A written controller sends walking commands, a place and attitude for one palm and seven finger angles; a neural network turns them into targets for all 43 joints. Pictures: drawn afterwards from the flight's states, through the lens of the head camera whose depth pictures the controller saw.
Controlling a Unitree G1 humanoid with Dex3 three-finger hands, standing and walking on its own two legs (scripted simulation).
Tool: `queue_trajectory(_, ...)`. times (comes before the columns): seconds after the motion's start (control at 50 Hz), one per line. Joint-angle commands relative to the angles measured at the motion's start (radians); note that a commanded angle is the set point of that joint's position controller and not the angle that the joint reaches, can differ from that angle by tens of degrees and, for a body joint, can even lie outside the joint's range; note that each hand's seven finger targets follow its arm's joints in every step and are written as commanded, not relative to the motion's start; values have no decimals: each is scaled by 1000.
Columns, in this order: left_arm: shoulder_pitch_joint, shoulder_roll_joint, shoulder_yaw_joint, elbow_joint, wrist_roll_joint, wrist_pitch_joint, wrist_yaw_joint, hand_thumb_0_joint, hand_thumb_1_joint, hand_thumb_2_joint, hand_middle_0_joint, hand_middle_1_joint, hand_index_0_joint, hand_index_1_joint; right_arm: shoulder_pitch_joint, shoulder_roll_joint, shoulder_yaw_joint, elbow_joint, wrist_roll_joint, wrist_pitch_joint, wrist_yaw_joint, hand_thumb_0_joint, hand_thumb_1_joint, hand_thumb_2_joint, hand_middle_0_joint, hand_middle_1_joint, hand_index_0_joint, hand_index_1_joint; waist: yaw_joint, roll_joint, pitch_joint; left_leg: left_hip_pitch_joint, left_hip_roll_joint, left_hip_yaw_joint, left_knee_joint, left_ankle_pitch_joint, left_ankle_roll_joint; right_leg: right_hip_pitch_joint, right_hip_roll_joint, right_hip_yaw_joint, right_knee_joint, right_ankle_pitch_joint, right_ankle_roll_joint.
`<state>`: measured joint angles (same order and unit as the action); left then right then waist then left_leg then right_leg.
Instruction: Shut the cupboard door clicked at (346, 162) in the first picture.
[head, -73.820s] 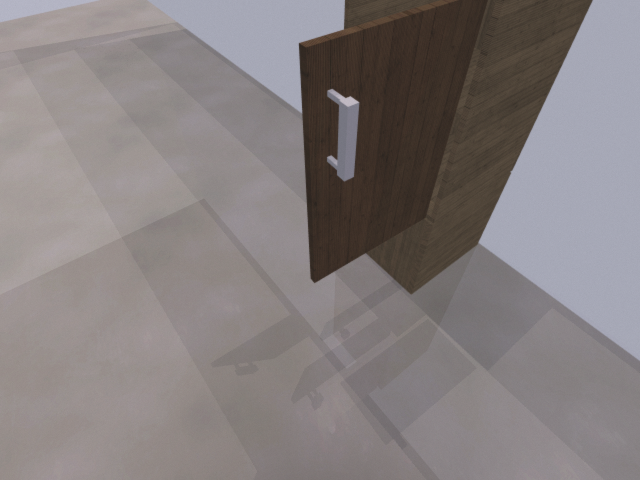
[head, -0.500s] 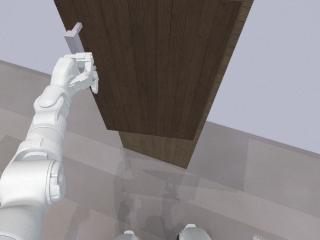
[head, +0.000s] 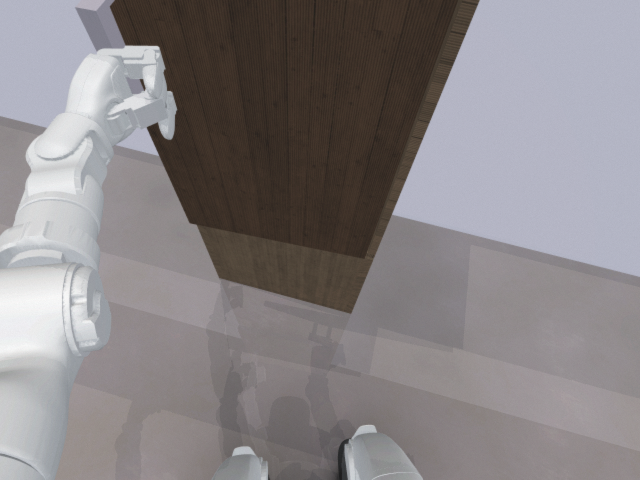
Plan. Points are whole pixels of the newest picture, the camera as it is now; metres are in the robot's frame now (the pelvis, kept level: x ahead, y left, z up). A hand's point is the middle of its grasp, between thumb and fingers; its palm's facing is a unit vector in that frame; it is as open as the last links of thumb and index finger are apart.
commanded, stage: push the door shut along its arc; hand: left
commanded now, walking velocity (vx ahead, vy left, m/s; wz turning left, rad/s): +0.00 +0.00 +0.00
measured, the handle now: (127, 56) +0.60 +0.18 +0.14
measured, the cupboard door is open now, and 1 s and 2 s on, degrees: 4 0 0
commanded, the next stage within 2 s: pull the fist back off the door in 0.62 s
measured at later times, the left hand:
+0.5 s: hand (203, 70) +0.57 +0.09 +0.14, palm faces -0.39 -0.92 -0.01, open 3.0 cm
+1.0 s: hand (220, 71) +0.58 +0.07 +0.14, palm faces +0.10 -0.99 -0.04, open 2.9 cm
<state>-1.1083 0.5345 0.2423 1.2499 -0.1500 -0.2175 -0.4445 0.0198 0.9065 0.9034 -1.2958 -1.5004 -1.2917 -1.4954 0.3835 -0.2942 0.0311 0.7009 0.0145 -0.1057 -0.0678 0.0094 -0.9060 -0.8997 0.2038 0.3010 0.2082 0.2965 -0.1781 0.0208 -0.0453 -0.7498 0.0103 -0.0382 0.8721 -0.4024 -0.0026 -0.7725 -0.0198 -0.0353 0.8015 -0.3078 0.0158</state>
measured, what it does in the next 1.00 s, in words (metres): stands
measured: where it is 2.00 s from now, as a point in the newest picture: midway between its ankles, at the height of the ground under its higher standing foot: outside the picture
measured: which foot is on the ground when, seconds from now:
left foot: down 0.00-1.00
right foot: down 0.00-1.00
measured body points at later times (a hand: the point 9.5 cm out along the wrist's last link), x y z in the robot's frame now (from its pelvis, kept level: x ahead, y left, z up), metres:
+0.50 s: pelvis +0.01 +0.00 -0.01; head +0.16 +0.00 +0.41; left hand +0.59 +0.14 +0.14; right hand -0.04 -0.26 -0.12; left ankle +0.01 +0.12 -0.70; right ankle +0.04 -0.13 -0.70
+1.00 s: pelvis -0.01 +0.00 -0.02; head +0.13 +0.01 +0.41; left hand +0.57 +0.12 +0.14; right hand -0.03 -0.25 -0.13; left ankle +0.01 +0.12 -0.70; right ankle +0.04 -0.13 -0.70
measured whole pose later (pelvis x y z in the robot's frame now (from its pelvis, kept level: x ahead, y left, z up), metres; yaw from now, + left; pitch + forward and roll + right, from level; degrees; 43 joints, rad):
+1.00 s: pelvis -0.01 +0.00 -0.02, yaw +1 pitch +23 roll -3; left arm -1.36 0.38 0.29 1.36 0.08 -0.22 0.20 -0.01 0.77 0.95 -1.29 -1.50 -1.31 -1.50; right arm 0.42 -0.24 0.02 0.70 -0.11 -0.11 0.07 0.01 -0.91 -0.90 0.20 0.30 0.21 0.30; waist -0.25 0.05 -0.11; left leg -0.97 0.01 -0.08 0.99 -0.42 -0.01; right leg -0.97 -0.02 -0.07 0.89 -0.32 0.01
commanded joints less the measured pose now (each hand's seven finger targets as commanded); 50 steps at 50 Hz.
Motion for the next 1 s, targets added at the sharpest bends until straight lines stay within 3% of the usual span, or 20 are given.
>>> queue_trajectory(0.0,-626,145,-5,-231,-9,-70,-21,0,900,900,-1300,-1500,-1300,-1500,140,-180,-62,-45,-1,-28,-18,0,-900,-900,200,300,200,300,-80,115,-472,327,-12,-40,-89,278,12,113,47,-7,-73,189,-36)
queue_trajectory(0.06,-644,150,6,-207,-9,-59,-20,0,900,900,-1300,-1500,-1300,-1500,150,-180,-59,-43,-6,-29,-17,0,-900,-900,200,300,200,300,-88,113,-466,312,-17,-37,-76,286,18,99,50,-12,-65,185,-37)
queue_trajectory(0.14,-670,227,47,-111,25,-30,-9,0,900,900,-1300,-1500,-1300,-1500,164,-187,-54,-45,-7,-15,-15,0,-900,-900,200,300,200,300,-108,59,-430,205,-15,-29,-63,231,23,105,47,-1,-60,169,-28)
queue_trajectory(0.18,-726,243,44,-139,43,-43,-5,0,900,900,-1300,-1500,-1300,-1500,169,-184,-54,-49,-12,-13,-13,0,-900,-900,200,300,200,300,-108,128,-483,239,-15,-32,-51,268,20,88,46,1,-44,186,-32)
queue_trajectory(0.2,-727,225,34,-135,48,-42,-5,0,900,900,-1300,-1500,-1300,-1500,174,-182,-55,-50,-15,-13,-10,0,-900,-900,200,300,200,300,-113,122,-501,252,-14,-35,-40,284,20,78,48,-1,-38,193,-31)
queue_trajectory(0.28,-748,298,79,-162,55,-44,-24,0,900,900,-1300,-1500,-1300,-1500,198,-188,-59,-58,-23,-1,-7,0,-900,-900,200,300,200,300,-105,145,-609,282,-10,-35,-15,378,17,112,51,-1,-13,274,-33)
queue_trajectory(0.3,-731,267,63,-151,53,-36,-33,0,900,900,-1300,-1500,-1300,-1500,195,-185,-61,-62,-23,1,-5,0,-900,-900,200,300,200,300,-104,142,-623,288,-12,-34,-10,396,17,123,53,-3,-9,298,-33)
queue_trajectory(0.4,-733,287,77,-138,65,-7,-41,0,900,900,-1300,-1500,-1300,-1500,215,-190,-65,-61,-27,20,0,0,-900,-900,200,300,200,300,-112,122,-612,270,-9,-32,-1,417,18,118,61,-10,-5,327,-32)
queue_trajectory(0.54,-822,201,9,-85,61,12,-45,0,900,900,-1300,-1500,-1300,-1500,229,-189,-64,-30,-28,26,-4,0,-900,-900,200,300,200,300,-168,106,-494,243,-9,-32,-2,327,26,25,66,-19,-30,241,-30)
queue_trajectory(0.58,-887,159,-23,-134,53,-1,-46,0,900,900,-1300,-1500,-1300,-1500,231,-186,-67,-17,-33,17,-2,0,-900,-900,200,300,200,300,-173,176,-542,324,-6,-39,5,369,22,-13,69,-23,-26,240,-32)
queue_trajectory(0.62,-870,147,-28,-88,49,7,-49,0,900,900,-1300,-1500,-1300,-1500,229,-192,-65,-3,-35,16,-2,0,-900,-900,200,300,200,300,-184,156,-505,312,-4,-43,17,356,23,-52,68,-31,-25,212,-34)
queue_trajectory(0.7,-918,81,-75,-97,47,1,-49,0,900,900,-1300,-1500,-1300,-1500,220,-189,-65,19,-35,5,-1,0,-900,-900,200,300,200,300,-199,199,-527,357,0,-54,30,363,21,-108,68,-41,-13,190,-37)
queue_trajectory(0.72,-948,127,130,-107,-6,30,158,0,900,900,-1300,-1500,-1300,-1500,277,-147,-49,-5,-48,-8,11,0,-900,-900,200,300,200,300,-144,246,-531,248,20,-66,11,311,6,-62,55,-22,-31,157,-29)
queue_trajectory(0.74,-905,53,84,-75,25,48,269,0,900,900,-1300,-1500,-1300,-1500,273,-145,-47,-7,-56,-13,32,0,-900,-900,200,300,200,300,-152,250,-524,230,16,-69,-3,273,-1,-61,54,-26,-26,136,-24)
queue_trajectory(0.78,-883,-29,74,-109,49,40,399,0,900,900,-1300,-1500,-1300,-1500,278,-142,-62,-14,-75,-17,58,0,-900,-900,200,300,200,300,-158,184,-543,247,21,-92,-2,296,-6,-72,54,-42,-11,142,-18)
queue_trajectory(0.84,-910,-63,95,-176,115,-11,597,0,900,900,-1300,-1500,-1300,-1500,288,-133,-73,-6,-108,-20,94,0,-900,-900,200,300,200,300,-155,158,-589,212,6,-65,20,296,-5,-41,51,-36,-11,156,-13)
queue_trajectory(0.88,-898,-74,55,-154,196,-58,668,0,900,900,-1300,-1500,-1300,-1500,288,-131,-74,0,-122,-21,115,0,-900,-900,200,300,200,300,-162,150,-572,193,-1,-57,17,258,-4,-51,50,-34,-9,126,-13)
queue_trajectory(0.92,-909,-40,19,-152,271,-93,675,0,900,900,-1300,-1500,-1300,-1500,288,-137,-77,-3,-126,-17,125,0,-900,-900,200,300,200,300,-169,165,-558,190,-7,-45,4,213,2,-45,47,-29,-15,104,-20)
queue_trajectory(0.94,-908,-47,-13,-134,295,-101,665,0,900,900,-1300,-1500,-1300,-1500,280,-137,-77,-7,-123,-15,129,0,-900,-900,200,300,200,300,-171,196,-541,196,-11,-39,-6,186,3,-48,46,-26,-22,90,-25)
queue_trajectory(0.98,-900,20,8,-96,300,-102,632,0,900,900,-1300,-1500,-1300,-1500,273,-147,-76,-20,-112,-5,121,0,-900,-900,200,300,200,300,-167,160,-534,173,-17,-33,-24,145,11,1,44,-13,-40,82,-27)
